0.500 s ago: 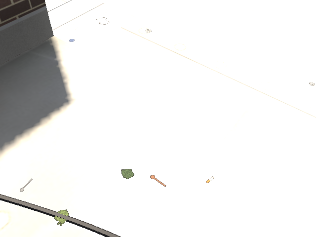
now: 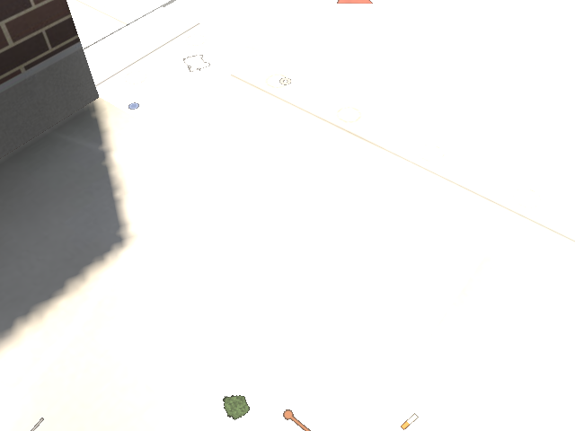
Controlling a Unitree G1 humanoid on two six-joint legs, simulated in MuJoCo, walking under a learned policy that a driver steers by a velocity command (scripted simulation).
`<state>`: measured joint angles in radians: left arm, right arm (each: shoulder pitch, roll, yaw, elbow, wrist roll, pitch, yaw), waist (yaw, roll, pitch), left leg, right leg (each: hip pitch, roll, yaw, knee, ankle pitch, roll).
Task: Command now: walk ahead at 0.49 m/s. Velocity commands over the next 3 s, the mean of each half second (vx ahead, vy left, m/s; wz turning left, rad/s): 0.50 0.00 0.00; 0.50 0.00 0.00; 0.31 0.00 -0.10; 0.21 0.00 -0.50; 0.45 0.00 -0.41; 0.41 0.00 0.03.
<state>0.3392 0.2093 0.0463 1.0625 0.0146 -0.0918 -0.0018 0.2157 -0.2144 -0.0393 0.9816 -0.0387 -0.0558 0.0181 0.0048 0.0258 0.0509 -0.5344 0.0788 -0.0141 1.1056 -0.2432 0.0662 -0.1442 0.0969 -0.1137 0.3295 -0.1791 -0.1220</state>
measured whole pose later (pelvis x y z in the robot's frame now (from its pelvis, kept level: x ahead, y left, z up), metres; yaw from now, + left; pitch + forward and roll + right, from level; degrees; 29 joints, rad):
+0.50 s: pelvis +0.29 +0.05 +0.00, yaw -1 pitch -1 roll +0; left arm 0.28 0.22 0.05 1.00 0.03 -0.07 -0.01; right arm 0.25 -0.21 -0.06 1.01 -0.02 -0.08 0.00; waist 0.01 -0.02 0.05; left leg -0.21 -0.07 0.11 0.38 -0.17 0.10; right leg -0.44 -0.04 0.00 1.15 -0.30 -0.08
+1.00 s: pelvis +0.56 +0.00 -0.01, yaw +0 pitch +0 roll +0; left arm 0.17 0.21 0.06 0.95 0.02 -0.08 -0.01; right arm 0.35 -0.20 -0.05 1.03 -0.02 -0.08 0.00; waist -0.02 0.02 0.06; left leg -0.32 0.01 0.00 1.16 -0.34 0.08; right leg -0.31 0.04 -0.11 0.48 -0.17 -0.09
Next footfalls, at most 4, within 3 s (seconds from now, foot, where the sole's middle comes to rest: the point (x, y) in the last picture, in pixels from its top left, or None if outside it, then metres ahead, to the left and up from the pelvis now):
0.32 left None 0.36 0.11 -0.78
0.88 right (334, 364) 0.66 -0.07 -0.78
1.38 left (271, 282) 0.89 0.09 -0.78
1.84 right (341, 328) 0.75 -0.09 -0.78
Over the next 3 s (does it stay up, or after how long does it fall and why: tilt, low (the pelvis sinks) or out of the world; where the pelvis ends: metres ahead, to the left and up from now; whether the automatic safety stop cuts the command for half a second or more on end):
stays up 1.22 -0.27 0.00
